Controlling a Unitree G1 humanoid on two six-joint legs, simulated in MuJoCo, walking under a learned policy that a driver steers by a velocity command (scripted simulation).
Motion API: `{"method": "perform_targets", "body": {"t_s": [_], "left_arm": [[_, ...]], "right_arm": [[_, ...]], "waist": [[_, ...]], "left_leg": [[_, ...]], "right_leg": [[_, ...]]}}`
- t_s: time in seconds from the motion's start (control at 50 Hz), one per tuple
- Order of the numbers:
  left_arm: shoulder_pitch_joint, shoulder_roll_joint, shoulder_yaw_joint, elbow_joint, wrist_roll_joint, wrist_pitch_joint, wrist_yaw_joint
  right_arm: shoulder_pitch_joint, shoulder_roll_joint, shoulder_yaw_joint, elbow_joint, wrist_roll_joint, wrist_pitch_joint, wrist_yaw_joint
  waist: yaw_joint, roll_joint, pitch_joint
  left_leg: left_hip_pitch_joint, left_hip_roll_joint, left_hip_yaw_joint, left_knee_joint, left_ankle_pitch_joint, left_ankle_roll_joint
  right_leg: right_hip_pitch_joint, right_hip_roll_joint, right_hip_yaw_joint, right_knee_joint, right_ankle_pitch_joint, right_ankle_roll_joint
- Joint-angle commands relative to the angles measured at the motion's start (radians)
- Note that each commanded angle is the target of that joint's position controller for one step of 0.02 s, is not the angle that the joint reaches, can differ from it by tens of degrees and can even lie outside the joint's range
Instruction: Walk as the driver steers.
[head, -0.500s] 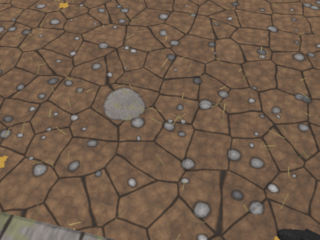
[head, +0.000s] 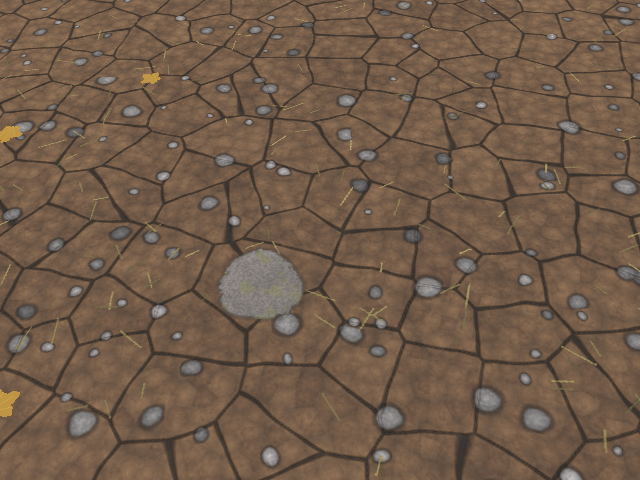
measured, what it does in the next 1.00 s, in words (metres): walks ahead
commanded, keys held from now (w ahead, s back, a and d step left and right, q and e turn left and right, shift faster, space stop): no key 0.36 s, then w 0.64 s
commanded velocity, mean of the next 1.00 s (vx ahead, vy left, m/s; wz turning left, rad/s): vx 0.22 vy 0.00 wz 0.01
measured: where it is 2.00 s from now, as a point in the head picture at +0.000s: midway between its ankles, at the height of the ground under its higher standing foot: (384, 359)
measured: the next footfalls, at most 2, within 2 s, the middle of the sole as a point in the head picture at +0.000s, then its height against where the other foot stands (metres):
right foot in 1.06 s outside the picture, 0.04 m lower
left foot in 1.60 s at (320, 383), level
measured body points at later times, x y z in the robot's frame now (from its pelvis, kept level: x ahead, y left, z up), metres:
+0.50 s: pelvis +0.04 -0.02 +0.00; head +0.03 -0.02 +0.45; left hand +0.13 +0.24 -0.14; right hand +0.09 -0.28 -0.14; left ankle +0.00 +0.10 -0.73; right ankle +0.04 -0.14 -0.73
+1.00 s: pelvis +0.21 -0.03 -0.02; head +0.25 -0.03 +0.43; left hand +0.47 +0.18 -0.10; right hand +0.09 -0.29 -0.15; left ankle +0.00 +0.10 -0.73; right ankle +0.39 -0.16 -0.74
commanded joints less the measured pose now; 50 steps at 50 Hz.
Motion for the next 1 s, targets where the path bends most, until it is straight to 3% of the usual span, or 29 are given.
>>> {"method": "perform_targets", "body": {"t_s": [0.02, 0.06, 0.1, 0.22, 0.36, 0.38, 0.42, 0.46, 0.5, 0.56, 0.6, 0.64, 0.66, 0.68, 0.7, 0.72, 0.74, 0.76, 0.8, 0.84, 0.88, 0.9, 0.94, 1.0], "left_arm": [[-0.066, 0.108, 0.022, -0.059, 0.000, -0.018, -0.007], [-0.046, 0.115, 0.023, -0.039, -0.005, -0.029, -0.006], [-0.032, 0.111, 0.022, -0.021, -0.008, -0.032, -0.002], [-0.050, 0.107, 0.020, 0.019, -0.014, -0.021, 0.006], [-0.074, 0.101, 0.019, 0.074, -0.015, -0.010, 0.005], [-0.057, 0.092, 0.017, 0.093, -0.015, -0.008, 0.005], [-0.048, 0.113, 0.026, 0.110, -0.027, -0.002, 0.007], [-0.045, 0.119, 0.028, 0.111, -0.036, -0.015, 0.008], [-0.019, 0.124, 0.031, 0.120, -0.044, -0.045, 0.002], [0.045, 0.157, 0.042, 0.139, -0.047, -0.076, -0.012], [0.024, 0.174, 0.044, 0.129, -0.051, -0.081, -0.018], [-0.084, 0.151, 0.038, 0.083, -0.056, -0.086, -0.024], [-0.161, 0.122, 0.030, 0.046, -0.055, -0.097, -0.031], [-0.195, 0.102, 0.026, 0.016, -0.043, -0.116, -0.036], [-0.199, 0.113, 0.029, 0.016, -0.037, -0.123, -0.038], [-0.187, 0.113, 0.029, 0.015, -0.052, -0.122, -0.044], [-0.178, 0.091, 0.022, 0.017, -0.063, -0.118, -0.050], [-0.195, 0.082, 0.019, 0.010, -0.061, -0.116, -0.053], [-0.233, 0.073, 0.017, -0.006, -0.047, -0.113, -0.059], [-0.265, 0.044, 0.007, -0.018, -0.041, -0.107, -0.069], [-0.320, 0.043, 0.003, -0.042, -0.046, -0.101, -0.070], [-0.346, 0.045, 0.001, -0.059, -0.049, -0.095, -0.069], [-0.361, 0.072, 0.005, -0.076, -0.055, -0.086, -0.065], [-0.293, 0.124, 0.023, -0.067, -0.052, -0.089, -0.067]], "right_arm": [[0.021, -0.108, -0.028, -0.030, 0.005, 0.016, -0.015], [0.026, -0.105, -0.029, -0.021, 0.003, 0.030, -0.019], [0.026, -0.102, -0.030, -0.006, 0.008, 0.027, -0.020], [0.033, -0.095, -0.036, 0.052, 0.016, 0.023, -0.027], [0.046, -0.100, -0.037, 0.119, 0.017, 0.027, -0.038], [0.070, -0.092, -0.035, 0.139, 0.018, 0.027, -0.038], [0.081, -0.111, -0.042, 0.155, 0.029, 0.027, -0.040], [0.082, -0.108, -0.041, 0.150, 0.037, 0.008, -0.041], [0.086, -0.097, -0.038, 0.150, 0.045, -0.027, -0.036], [0.066, -0.069, -0.034, 0.139, 0.046, -0.072, -0.018], [0.099, -0.055, -0.031, 0.146, 0.048, -0.089, -0.004], [0.217, -0.079, -0.041, 0.201, 0.048, -0.098, 0.004], [0.337, -0.127, -0.058, 0.252, 0.053, -0.097, 0.002], [0.448, -0.212, -0.084, 0.288, 0.055, -0.088, 0.003], [0.462, -0.174, -0.070, 0.281, 0.039, -0.087, 0.009], [0.426, -0.126, -0.052, 0.272, 0.027, -0.087, 0.011], [0.398, -0.112, -0.045, 0.258, 0.026, -0.087, 0.010], [0.373, -0.114, -0.040, 0.252, 0.035, -0.082, 0.009], [0.314, -0.090, -0.026, 0.227, 0.034, -0.069, -0.003], [0.275, -0.105, -0.025, 0.208, 0.023, -0.069, -0.019], [0.299, -0.137, -0.033, 0.217, 0.030, -0.082, -0.030], [0.313, -0.156, -0.040, 0.228, 0.041, -0.088, -0.033], [0.321, -0.167, -0.051, 0.243, 0.047, -0.090, -0.035], [0.321, -0.184, -0.068, 0.246, 0.040, -0.068, -0.032]], "waist": [[-0.022, -0.119, -0.032], [-0.015, -0.101, -0.031], [-0.005, -0.071, -0.044], [0.003, -0.020, -0.053], [-0.001, -0.007, -0.028], [-0.004, -0.008, -0.046], [-0.002, -0.005, 0.009], [-0.001, -0.020, 0.099], [0.006, -0.046, 0.135], [0.017, -0.119, 0.106], [-0.015, -0.166, 0.086], [-0.080, -0.084, 0.052], [-0.122, 0.045, 0.015], [-0.147, 0.218, -0.008], [-0.153, 0.232, 0.018], [-0.113, 0.120, 0.058], [-0.093, 0.080, 0.068], [-0.082, 0.053, 0.100], [-0.069, 0.071, 0.117], [-0.062, 0.098, 0.120], [-0.072, 0.096, 0.141], [-0.074, 0.102, 0.159], [-0.067, 0.092, 0.170], [-0.025, 0.080, 0.103]], "left_leg": [[0.002, 0.062, -0.045, -0.057, 0.021, 0.009], [0.005, 0.074, -0.060, -0.070, 0.060, 0.013], [0.010, 0.079, -0.063, -0.069, 0.113, 0.013], [0.032, 0.083, -0.059, -0.070, 0.190, -0.002], [0.053, 0.086, -0.054, -0.086, 0.189, -0.009], [0.064, 0.077, -0.042, -0.095, 0.091, -0.007], [0.002, 0.058, -0.032, -0.084, -0.215, 0.019], [-0.079, 0.072, -0.055, -0.081, -0.386, 0.048], [-0.125, 0.086, -0.069, -0.045, -0.369, 0.062], [-0.166, 0.065, -0.026, 0.071, -0.226, 0.064], [-0.121, 0.061, -0.007, 0.088, -0.146, 0.078], [0.062, 0.080, -0.047, -0.022, -0.041, 0.097], [0.266, 0.141, -0.171, -0.107, 0.072, 0.123], [0.504, 0.269, -0.395, -0.177, 0.226, 0.179], [0.573, 0.391, -0.537, -0.203, 0.404, 0.237], [0.573, 0.413, -0.503, -0.180, 0.439, 0.243], [0.572, 0.400, -0.439, -0.193, 0.444, 0.232], [0.539, 0.388, -0.376, -0.225, 0.445, 0.207], [0.395, 0.316, -0.256, -0.301, 0.425, 0.162], [0.225, 0.234, -0.136, -0.348, 0.371, 0.139], [0.139, 0.217, -0.097, -0.404, 0.267, 0.124], [0.135, 0.235, -0.105, -0.429, 0.220, 0.117], [0.207, 0.270, -0.100, -0.416, 0.253, 0.107], [0.347, 0.308, -0.091, -0.264, 0.535, 0.081]], "right_leg": [[0.054, -0.063, 0.087, -0.127, 0.085, -0.074], [0.080, -0.048, 0.069, -0.110, 0.119, -0.063], [0.117, -0.040, 0.058, -0.087, 0.188, -0.064], [0.165, -0.026, 0.043, -0.066, 0.265, -0.079], [0.165, -0.008, 0.029, -0.084, 0.238, -0.079], [0.172, 0.006, 0.017, -0.091, 0.132, -0.080], [0.121, 0.031, 0.009, -0.088, -0.231, -0.099], [0.047, 0.005, 0.066, -0.121, -0.447, -0.132], [0.050, -0.038, 0.140, -0.142, -0.475, -0.168], [0.132, -0.140, 0.322, -0.219, -0.439, -0.241], [0.128, -0.199, 0.408, -0.237, -0.328, -0.275], [0.040, -0.118, 0.253, -0.100, -0.029, -0.219], [-0.113, -0.011, 0.076, 0.103, 0.153, -0.153], [-0.361, 0.097, -0.072, 0.347, 0.131, -0.084], [-0.549, 0.094, -0.040, 0.506, -0.292, -0.071], [-0.635, 0.033, 0.012, 0.599, -0.323, -0.087], [-0.676, -0.001, 0.009, 0.622, -0.268, -0.096], [-0.692, -0.031, -0.006, 0.572, -0.201, -0.095], [-0.555, -0.039, -0.043, 0.397, -0.042, -0.070], [-0.346, 0.001, -0.077, 0.220, 0.166, -0.046], [-0.205, 0.025, -0.069, 0.034, 0.331, -0.043], [-0.167, 0.024, -0.043, -0.035, 0.379, -0.044], [-0.164, 0.016, -0.012, -0.096, 0.391, -0.054], [-0.108, 0.030, -0.010, -0.082, 0.287, -0.094]]}}
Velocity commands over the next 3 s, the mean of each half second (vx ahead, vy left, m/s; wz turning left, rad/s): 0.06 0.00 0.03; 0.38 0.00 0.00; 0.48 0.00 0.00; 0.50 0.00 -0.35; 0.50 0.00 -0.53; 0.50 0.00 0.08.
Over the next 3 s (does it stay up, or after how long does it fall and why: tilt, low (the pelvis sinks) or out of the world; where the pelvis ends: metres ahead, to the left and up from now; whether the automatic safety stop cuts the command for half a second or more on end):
stays up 1.30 -0.30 -0.02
